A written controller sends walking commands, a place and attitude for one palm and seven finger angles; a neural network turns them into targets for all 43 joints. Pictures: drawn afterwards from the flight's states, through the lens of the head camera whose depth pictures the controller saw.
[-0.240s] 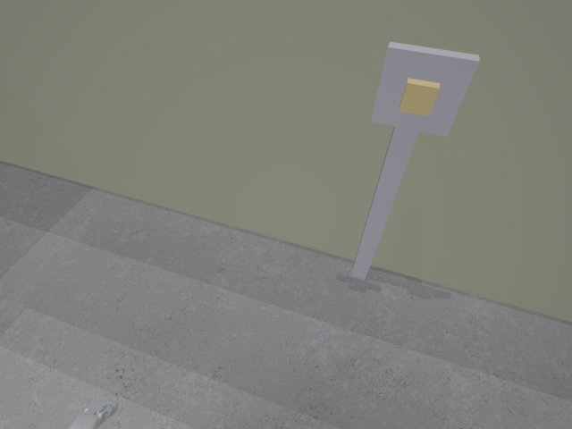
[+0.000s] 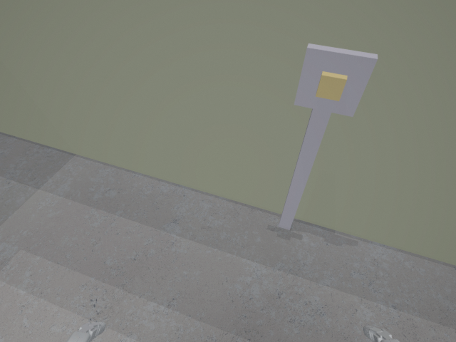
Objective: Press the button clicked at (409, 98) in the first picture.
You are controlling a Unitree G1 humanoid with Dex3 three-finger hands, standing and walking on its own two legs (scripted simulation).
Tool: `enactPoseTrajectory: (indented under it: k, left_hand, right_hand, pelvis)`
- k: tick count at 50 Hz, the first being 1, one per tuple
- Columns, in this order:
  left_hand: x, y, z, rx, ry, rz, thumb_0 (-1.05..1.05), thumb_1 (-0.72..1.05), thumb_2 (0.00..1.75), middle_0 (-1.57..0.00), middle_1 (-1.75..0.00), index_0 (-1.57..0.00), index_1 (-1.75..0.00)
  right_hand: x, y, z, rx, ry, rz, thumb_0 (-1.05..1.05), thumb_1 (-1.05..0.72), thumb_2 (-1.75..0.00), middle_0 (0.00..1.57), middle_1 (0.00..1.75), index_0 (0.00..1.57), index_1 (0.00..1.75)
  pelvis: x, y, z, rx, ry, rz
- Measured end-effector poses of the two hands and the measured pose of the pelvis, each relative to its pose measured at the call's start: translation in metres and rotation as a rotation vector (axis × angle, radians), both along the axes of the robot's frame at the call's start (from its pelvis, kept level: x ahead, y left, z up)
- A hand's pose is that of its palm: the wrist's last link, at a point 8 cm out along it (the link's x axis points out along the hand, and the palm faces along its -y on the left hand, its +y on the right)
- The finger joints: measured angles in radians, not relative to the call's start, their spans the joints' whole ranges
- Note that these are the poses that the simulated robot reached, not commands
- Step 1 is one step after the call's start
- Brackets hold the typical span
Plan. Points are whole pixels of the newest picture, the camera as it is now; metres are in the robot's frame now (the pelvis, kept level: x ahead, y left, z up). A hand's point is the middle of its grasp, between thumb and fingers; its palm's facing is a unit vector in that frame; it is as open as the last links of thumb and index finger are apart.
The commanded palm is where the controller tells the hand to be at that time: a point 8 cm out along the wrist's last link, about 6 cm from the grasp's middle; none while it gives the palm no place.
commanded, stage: stand and wait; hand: left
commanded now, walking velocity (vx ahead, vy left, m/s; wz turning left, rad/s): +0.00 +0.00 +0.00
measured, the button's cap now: (331, 85) +0.78 -0.24 +0.07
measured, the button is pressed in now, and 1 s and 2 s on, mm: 0 0 0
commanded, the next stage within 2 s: look at it before walking up in 0.80 s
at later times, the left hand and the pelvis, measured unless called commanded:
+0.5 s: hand out of the picture +0.05 +0.24 -0.15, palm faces -0.02 -0.94 -0.34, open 7.4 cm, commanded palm none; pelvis -0.02 -0.01 +0.01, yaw +0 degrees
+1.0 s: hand out of the picture +0.04 +0.23 -0.15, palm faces -0.04 -0.94 -0.33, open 7.4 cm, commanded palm none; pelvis -0.03 -0.02 +0.01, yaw +0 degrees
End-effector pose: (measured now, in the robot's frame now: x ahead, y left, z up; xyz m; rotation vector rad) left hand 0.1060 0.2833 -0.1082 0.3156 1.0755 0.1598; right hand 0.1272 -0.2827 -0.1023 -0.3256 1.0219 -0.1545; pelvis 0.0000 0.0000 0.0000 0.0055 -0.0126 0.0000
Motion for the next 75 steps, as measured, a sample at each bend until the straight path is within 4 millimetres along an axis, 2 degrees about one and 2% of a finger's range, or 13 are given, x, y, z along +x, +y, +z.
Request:
enactPoseTrajectory:
  k: [6, 18, 26, 38, 48, 75]
  left_hand:
    - [-0.020, -0.002, -0.004, -0.002, 0.046, 0.019, 0.00, 0.91, 0.90, -0.21, -0.30, -0.20, -0.30]
    - [-0.057, 0.000, -0.004, 0.015, 0.123, 0.050, 0.01, 0.91, 0.90, -0.21, -0.30, -0.20, -0.30]
    - [-0.065, -0.003, -0.001, 0.018, 0.120, 0.048, 0.01, 0.91, 0.90, -0.21, -0.30, -0.20, -0.30]
    - [-0.071, -0.011, -0.001, 0.009, 0.123, 0.035, 0.00, 0.91, 0.90, -0.21, -0.30, -0.20, -0.30]
    - [-0.075, -0.014, -0.004, 0.003, 0.139, 0.036, 0.00, 0.91, 0.90, -0.21, -0.30, -0.20, -0.30]
    - [-0.063, -0.009, -0.003, 0.008, 0.136, 0.031, 0.00, 0.91, 0.90, -0.21, -0.30, -0.20, -0.30]
  right_hand:
    - [-0.014, -0.007, -0.002, -0.007, 0.039, -0.013, 0.00, -0.91, -0.90, 0.20, 0.30, 0.20, 0.30]
    - [-0.060, -0.023, -0.008, -0.016, 0.142, -0.053, 0.00, -0.91, -0.90, 0.20, 0.30, 0.20, 0.30]
    - [-0.080, -0.026, -0.011, -0.005, 0.164, -0.065, 0.00, -0.91, -0.90, 0.20, 0.30, 0.20, 0.30]
    - [-0.098, -0.025, -0.014, 0.009, 0.186, -0.071, 0.00, -0.91, -0.90, 0.20, 0.30, 0.20, 0.30]
    - [-0.102, -0.027, -0.014, 0.007, 0.199, -0.083, 0.00, -0.91, -0.90, 0.20, 0.30, 0.20, 0.30]
    - [-0.084, -0.025, -0.010, 0.003, 0.176, -0.078, 0.00, -0.91, -0.90, 0.20, 0.30, 0.20, 0.30]
  pelvis:
    - [-0.004, -0.005, 0.002, 0.000, -0.005, 0.000]
    - [-0.016, -0.011, 0.005, -0.001, -0.018, 0.001]
    - [-0.025, -0.014, 0.006, -0.001, -0.025, 0.000]
    - [-0.035, -0.017, 0.007, 0.000, -0.018, -0.004]
    - [-0.034, -0.018, 0.008, 0.000, -0.015, -0.008]
    - [-0.026, -0.016, 0.009, -0.002, -0.009, -0.013]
